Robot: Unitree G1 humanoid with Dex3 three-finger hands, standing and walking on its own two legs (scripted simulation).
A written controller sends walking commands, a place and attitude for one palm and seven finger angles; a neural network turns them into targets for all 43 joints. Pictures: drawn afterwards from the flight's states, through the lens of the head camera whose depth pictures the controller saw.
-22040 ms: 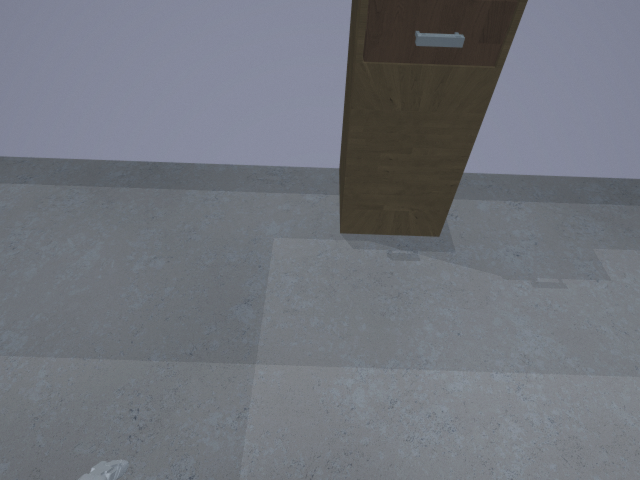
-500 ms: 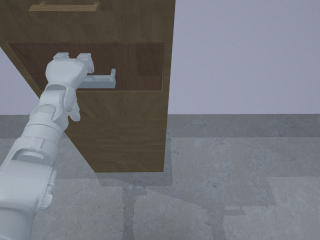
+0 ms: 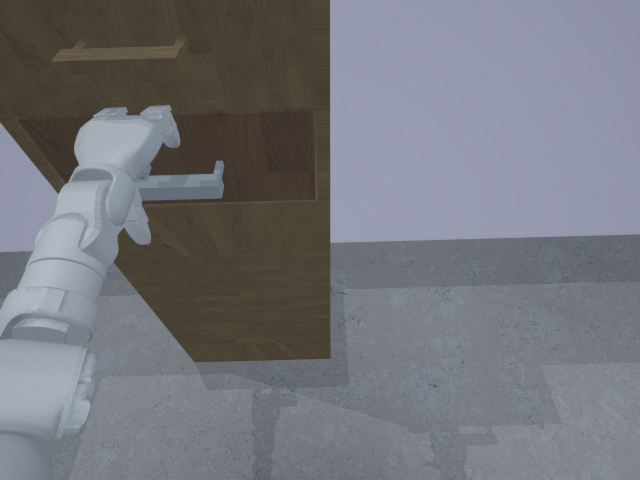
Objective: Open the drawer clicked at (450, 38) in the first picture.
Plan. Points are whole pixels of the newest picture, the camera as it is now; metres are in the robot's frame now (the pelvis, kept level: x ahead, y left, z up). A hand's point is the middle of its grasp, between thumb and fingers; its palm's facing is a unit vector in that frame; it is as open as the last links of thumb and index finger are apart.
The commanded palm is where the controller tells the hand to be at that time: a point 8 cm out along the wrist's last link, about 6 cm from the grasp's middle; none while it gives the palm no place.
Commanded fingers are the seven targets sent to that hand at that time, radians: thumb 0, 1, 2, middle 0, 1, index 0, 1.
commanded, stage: lift the fingers back up to retry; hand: left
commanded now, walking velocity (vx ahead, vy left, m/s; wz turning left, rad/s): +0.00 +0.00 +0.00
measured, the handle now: (179, 177) +0.51 +0.21 +0.08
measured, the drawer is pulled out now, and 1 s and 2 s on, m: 0.00 0.00 0.00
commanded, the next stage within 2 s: re-aim the fingers above the handle in 0.30 s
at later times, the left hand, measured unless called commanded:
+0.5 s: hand (148, 174) +0.46 +0.22 +0.14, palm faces -0.02 -0.01 -1.00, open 13.8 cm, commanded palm +0.44 +0.23 +0.21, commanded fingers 0.00 -0.50 0.30 -0.30 -1.20 -0.30 -1.20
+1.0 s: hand (153, 174) +0.46 +0.21 +0.13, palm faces -0.08 +0.01 -1.00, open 13.7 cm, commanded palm +0.45 +0.22 +0.20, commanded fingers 0.00 -0.50 0.30 -0.30 -1.20 -0.30 -1.20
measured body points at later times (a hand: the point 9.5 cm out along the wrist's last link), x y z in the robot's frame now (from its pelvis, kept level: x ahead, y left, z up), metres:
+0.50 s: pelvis +0.00 +0.00 +0.01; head +0.05 -0.02 +0.45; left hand +0.45 +0.22 +0.19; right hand +0.11 -0.27 -0.12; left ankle -0.02 +0.10 -0.72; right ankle -0.02 -0.11 -0.72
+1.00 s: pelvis -0.01 -0.01 +0.01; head +0.04 -0.03 +0.45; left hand +0.46 +0.21 +0.19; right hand +0.06 -0.28 -0.13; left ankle -0.02 +0.10 -0.72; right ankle -0.02 -0.11 -0.72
